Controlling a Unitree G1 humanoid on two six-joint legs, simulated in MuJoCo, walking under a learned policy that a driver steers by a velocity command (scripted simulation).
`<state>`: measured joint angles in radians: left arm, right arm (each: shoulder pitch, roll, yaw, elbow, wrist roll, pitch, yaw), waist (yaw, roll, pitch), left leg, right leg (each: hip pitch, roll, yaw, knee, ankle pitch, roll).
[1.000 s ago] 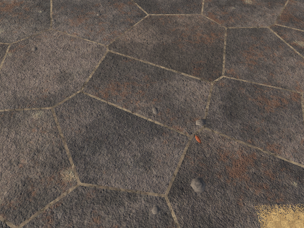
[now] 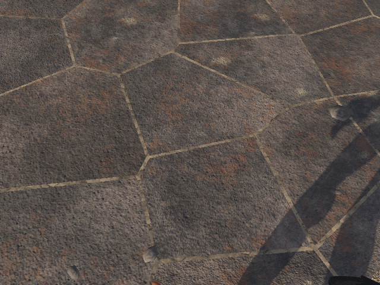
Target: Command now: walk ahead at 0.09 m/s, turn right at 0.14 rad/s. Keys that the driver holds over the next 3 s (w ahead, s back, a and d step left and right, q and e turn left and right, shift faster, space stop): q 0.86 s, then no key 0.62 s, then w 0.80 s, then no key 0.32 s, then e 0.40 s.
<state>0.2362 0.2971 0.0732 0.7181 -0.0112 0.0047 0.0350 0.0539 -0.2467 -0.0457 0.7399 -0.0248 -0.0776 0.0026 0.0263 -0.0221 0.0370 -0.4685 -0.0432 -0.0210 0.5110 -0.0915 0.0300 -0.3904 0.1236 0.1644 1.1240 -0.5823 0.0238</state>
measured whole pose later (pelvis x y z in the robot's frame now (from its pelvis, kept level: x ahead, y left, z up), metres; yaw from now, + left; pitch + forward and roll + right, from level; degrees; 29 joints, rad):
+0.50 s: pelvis +0.03 -0.01 +0.02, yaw +13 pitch +2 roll +0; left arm 0.18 0.25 0.06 0.71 0.01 0.01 0.05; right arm 0.18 -0.32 -0.09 0.71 0.02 0.05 0.00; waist 0.01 0.02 0.03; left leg -0.52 0.00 -0.02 0.95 -0.38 -0.08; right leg -0.22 -0.05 -0.06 0.45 -0.26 0.00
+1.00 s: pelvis +0.03 +0.03 +0.01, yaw +29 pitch +3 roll -1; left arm 0.16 0.29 0.07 0.71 0.00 0.00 0.03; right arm 0.16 -0.31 -0.06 0.62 0.00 0.04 -0.02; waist -0.01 0.00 0.02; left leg -0.33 -0.09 -0.14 0.50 -0.21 0.05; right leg -0.44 0.00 0.07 0.76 -0.36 0.07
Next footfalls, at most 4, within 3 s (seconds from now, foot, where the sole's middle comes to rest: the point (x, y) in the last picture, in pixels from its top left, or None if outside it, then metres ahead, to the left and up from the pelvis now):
0.24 right None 0.08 -0.13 -0.76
0.62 left None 0.04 0.15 -0.76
1.08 right None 0.14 -0.07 -0.76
2.16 right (163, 277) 0.47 0.12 -0.76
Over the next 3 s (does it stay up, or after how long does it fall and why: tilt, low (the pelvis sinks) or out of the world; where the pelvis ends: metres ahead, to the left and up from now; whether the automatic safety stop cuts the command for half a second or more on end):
stays up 0.47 0.22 0.00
